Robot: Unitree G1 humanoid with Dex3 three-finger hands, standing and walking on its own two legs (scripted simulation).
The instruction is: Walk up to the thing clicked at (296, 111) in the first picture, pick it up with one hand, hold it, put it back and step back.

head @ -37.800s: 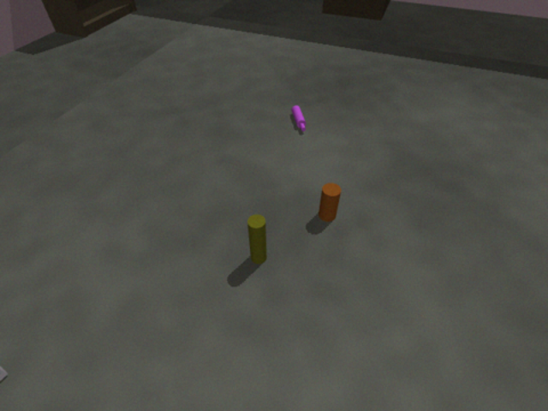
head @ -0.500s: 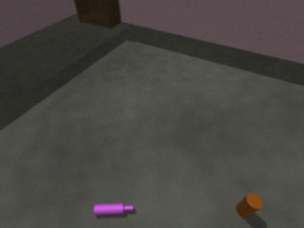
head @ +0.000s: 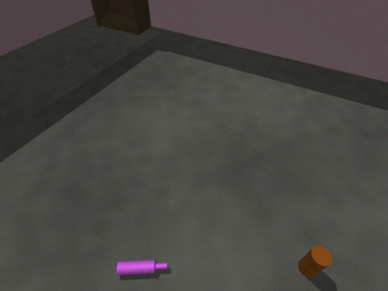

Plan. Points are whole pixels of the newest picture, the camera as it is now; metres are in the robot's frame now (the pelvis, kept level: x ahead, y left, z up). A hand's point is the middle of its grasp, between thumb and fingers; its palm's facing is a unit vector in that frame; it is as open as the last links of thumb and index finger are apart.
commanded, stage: walk up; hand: left
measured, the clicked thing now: (142, 267) +0.41 +0.25 -0.75
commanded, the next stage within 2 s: stand in 0.16 s
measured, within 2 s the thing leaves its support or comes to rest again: neither
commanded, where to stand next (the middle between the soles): +0.04 -0.01 m, yaw +1 degrees
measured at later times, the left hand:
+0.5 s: hand out of the picture +0.08 +0.26 -0.16, palm faces -0.01 -0.94 -0.35, open 7.3 cm
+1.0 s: hand out of the picture +0.07 +0.26 -0.16, palm faces -0.01 -0.94 -0.34, open 7.3 cm
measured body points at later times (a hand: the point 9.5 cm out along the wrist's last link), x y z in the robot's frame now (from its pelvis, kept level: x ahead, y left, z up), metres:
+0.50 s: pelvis +0.00 +0.00 +0.00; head +0.01 +0.00 +0.45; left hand +0.08 +0.30 -0.13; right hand +0.08 -0.30 -0.13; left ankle +0.01 +0.12 -0.75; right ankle +0.00 -0.13 -0.75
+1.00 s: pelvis +0.01 +0.00 +0.00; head +0.01 +0.00 +0.45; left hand +0.07 +0.31 -0.13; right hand +0.09 -0.30 -0.13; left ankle +0.01 +0.12 -0.75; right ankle +0.00 -0.13 -0.75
